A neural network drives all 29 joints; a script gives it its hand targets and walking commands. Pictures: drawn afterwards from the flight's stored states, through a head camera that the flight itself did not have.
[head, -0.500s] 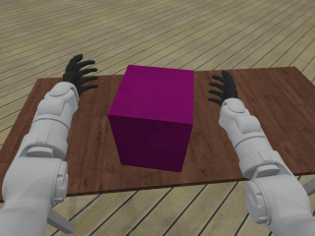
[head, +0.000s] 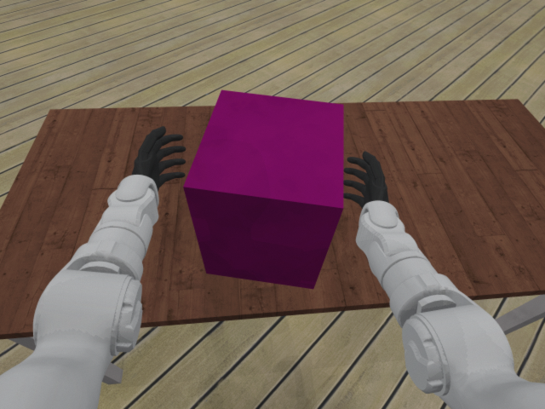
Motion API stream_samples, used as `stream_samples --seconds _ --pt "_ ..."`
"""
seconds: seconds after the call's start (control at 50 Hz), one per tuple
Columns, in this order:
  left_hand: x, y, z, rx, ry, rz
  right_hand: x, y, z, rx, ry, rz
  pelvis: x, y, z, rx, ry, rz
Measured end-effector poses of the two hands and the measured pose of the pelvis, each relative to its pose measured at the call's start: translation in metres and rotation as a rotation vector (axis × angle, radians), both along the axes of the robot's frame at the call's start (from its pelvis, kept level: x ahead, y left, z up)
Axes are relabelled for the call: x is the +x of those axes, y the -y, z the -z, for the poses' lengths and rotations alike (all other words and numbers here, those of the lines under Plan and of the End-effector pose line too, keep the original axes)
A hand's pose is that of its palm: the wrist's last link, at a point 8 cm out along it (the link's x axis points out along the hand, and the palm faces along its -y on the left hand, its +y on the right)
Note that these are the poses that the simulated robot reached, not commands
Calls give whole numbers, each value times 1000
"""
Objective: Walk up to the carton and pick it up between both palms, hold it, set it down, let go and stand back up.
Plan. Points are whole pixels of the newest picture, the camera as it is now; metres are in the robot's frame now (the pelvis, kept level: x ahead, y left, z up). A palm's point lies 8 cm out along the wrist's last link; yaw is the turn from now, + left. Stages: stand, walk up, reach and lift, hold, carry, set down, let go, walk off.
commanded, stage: reach and lift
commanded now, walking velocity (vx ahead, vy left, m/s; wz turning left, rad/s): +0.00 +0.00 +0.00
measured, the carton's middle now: (270, 195) +0.46 -0.04 +0.02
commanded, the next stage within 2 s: none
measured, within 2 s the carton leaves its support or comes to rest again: neither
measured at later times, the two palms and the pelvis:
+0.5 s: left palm (154, 199) +0.46 +0.15 +0.05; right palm (369, 216) +0.39 -0.19 +0.04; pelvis -0.02 +0.00 -0.01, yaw +0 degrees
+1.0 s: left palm (172, 195) +0.46 +0.12 +0.05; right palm (355, 218) +0.39 -0.16 +0.04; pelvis -0.01 +0.00 -0.01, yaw +1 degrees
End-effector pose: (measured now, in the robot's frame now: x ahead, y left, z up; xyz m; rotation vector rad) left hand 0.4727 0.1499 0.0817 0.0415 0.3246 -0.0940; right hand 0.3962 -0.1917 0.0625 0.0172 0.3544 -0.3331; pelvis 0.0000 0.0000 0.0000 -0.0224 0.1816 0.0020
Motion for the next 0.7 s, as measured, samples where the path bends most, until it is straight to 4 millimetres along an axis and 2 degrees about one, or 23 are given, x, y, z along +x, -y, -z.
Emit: stream_samples --seconds 0.1,0.28,0.48,0.66,0.7 --pt "-5 1 19 -5 2 -14 -7 -1 20 -2 -12 11 -5 0 3 -3 -46 -5" --pt "-16 -4 35 -6 -2 -41 -13 -2 27 -5 -3 15 -13 -2 9 -6 -92 -4" --pt "-17 1 33 -13 15 -44 -11 -2 23 21 13 27 -16 -2 13 -6 -106 -4" --pt "-14 32 31 10 25 45 -4 -22 21 33 31 -3 -13 -1 13 -5 -111 -4" --pt "-13 32 31 26 29 48 -4 -23 21 34 33 7 -13 -1 13 -5 -111 -4"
